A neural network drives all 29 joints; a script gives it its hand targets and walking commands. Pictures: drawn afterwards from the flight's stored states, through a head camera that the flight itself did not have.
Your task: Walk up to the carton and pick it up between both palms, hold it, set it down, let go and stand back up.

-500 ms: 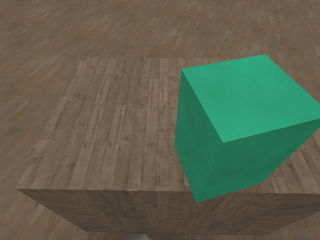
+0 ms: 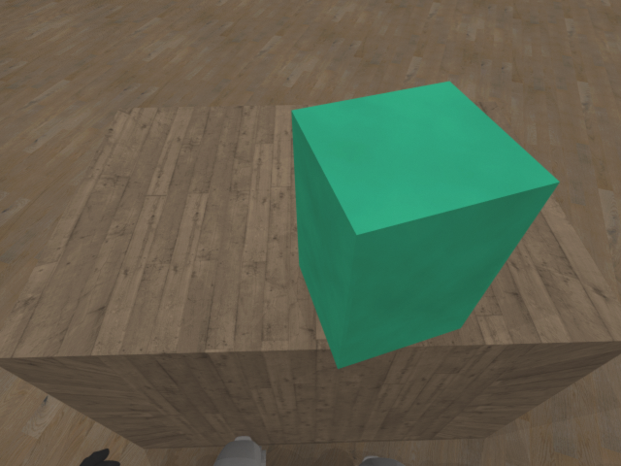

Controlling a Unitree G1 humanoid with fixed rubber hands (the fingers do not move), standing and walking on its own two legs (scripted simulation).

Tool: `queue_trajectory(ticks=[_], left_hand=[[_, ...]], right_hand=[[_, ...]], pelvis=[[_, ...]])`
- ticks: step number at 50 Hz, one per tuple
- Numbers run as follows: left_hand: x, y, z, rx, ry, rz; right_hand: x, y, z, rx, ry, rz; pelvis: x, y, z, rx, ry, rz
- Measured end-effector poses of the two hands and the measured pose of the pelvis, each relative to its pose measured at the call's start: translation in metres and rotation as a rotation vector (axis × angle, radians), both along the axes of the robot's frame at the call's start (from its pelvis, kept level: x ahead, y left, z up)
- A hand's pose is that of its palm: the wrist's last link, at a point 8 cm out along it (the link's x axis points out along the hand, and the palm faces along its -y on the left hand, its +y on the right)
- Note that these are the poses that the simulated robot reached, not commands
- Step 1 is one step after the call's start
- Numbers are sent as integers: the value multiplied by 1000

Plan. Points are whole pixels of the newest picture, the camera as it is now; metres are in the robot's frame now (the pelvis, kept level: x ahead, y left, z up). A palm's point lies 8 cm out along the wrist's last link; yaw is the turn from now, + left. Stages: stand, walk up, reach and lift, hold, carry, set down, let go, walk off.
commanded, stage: walk up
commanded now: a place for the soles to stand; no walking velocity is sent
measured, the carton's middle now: (389, 236) +0.40 -0.07 +0.09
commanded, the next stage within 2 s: none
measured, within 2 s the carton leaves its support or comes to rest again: neither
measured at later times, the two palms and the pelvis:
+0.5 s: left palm out of the picture +0.10 +0.31 -0.08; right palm out of the picture +0.07 -0.29 -0.10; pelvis -0.02 +0.01 +0.00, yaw +1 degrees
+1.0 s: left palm out of the picture +0.08 +0.31 -0.09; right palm out of the picture +0.06 -0.29 -0.10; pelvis -0.03 +0.01 +0.00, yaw +1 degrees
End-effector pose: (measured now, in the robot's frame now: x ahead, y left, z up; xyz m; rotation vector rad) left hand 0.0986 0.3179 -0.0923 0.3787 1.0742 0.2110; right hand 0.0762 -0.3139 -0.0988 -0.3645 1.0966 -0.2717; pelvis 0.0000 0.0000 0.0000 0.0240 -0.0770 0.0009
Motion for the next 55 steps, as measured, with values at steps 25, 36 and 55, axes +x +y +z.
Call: queue_trajectory(ticks=[25,36,55], left_hand=[[2,-11,8,-37,-119,15],[-4,-6,12,-37,-162,16],[-19,-8,4,-52,-80,17]], right_hand=[[-6,23,-4,46,-6,56],[-10,29,-1,56,-44,72],[-15,23,-3,42,-12,55]], pelvis=[[-16,11,3,-6,0,18],[-26,15,3,-7,-16,21],[-25,12,3,-5,-14,20]])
